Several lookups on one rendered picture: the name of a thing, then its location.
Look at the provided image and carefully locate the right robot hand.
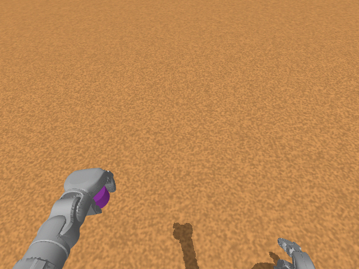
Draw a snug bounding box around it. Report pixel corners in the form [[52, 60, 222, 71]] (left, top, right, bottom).
[[274, 238, 316, 269]]

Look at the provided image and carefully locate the left robot arm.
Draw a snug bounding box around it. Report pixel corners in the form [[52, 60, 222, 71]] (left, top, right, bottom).
[[12, 189, 91, 269]]

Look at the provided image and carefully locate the tin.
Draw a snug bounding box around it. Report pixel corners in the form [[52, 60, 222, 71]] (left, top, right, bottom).
[[93, 186, 110, 208]]

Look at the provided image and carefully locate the left robot hand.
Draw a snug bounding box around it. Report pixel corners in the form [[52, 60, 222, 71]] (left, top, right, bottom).
[[64, 168, 116, 216]]

